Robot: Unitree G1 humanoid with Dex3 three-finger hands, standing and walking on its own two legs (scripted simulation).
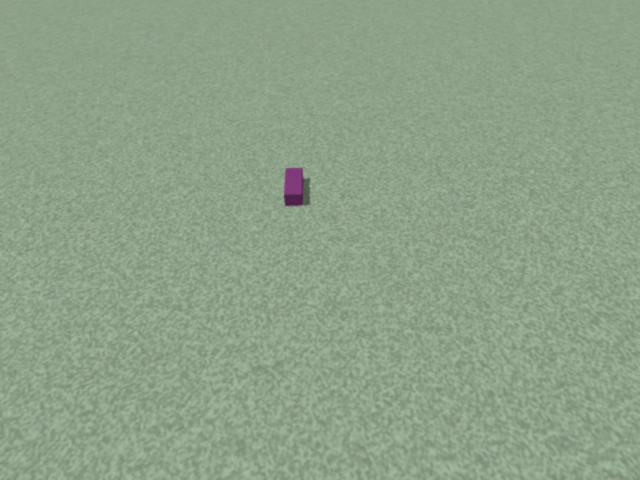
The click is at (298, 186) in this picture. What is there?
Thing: lying carton
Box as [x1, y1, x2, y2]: [284, 168, 302, 205]
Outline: 286,168 284,187 285,205 302,205 302,168
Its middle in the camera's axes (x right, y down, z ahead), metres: -0.12 -0.26 +1.89
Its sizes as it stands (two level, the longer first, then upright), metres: 0.199 0.083 0.070
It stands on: the floor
